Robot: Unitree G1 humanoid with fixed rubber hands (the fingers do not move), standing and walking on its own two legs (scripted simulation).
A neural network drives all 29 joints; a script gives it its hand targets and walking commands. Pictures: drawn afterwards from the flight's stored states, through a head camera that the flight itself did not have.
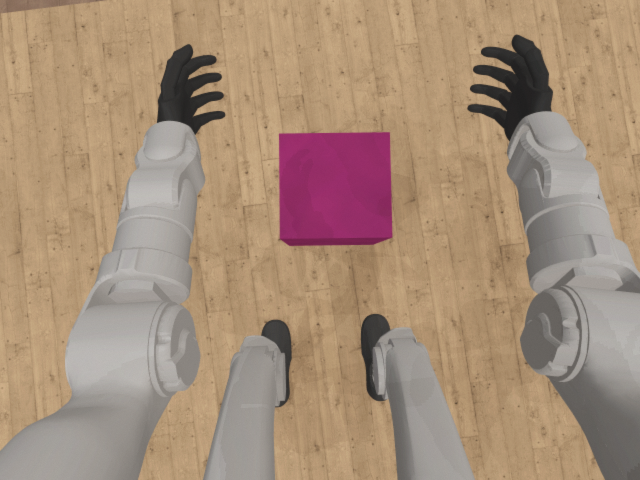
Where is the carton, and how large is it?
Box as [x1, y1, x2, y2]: [279, 132, 391, 245]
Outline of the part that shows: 389,132 279,134 280,238 289,245 373,244 391,237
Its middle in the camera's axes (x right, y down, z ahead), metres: +0.03 -0.10 +0.85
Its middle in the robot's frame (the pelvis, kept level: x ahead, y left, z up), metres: +0.50 -0.03 -0.52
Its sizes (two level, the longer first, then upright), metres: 0.210 0.200 0.250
